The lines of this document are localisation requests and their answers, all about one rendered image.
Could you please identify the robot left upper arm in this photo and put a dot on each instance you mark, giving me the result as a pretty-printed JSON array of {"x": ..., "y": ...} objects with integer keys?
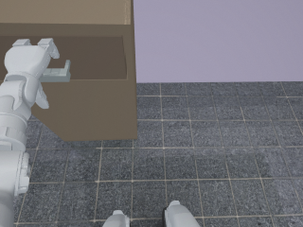
[{"x": 14, "y": 180}]

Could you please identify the drawer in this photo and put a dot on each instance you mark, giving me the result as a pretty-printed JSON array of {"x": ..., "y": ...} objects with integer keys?
[{"x": 91, "y": 56}]

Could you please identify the robot left forearm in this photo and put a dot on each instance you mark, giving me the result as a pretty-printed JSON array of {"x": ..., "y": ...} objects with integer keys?
[{"x": 17, "y": 95}]

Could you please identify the left robot thigh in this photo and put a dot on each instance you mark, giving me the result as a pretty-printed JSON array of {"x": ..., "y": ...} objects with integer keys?
[{"x": 117, "y": 220}]

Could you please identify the robot left hand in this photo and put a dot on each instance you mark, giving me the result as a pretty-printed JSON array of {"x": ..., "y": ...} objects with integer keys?
[{"x": 33, "y": 60}]

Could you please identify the right robot shin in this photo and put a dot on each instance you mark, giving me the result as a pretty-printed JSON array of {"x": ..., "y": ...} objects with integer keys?
[{"x": 174, "y": 203}]

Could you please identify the cabinet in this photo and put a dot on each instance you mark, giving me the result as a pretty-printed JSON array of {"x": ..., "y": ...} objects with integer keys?
[{"x": 81, "y": 109}]

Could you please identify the handle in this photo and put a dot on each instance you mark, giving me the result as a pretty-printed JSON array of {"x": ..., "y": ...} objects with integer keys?
[{"x": 57, "y": 74}]

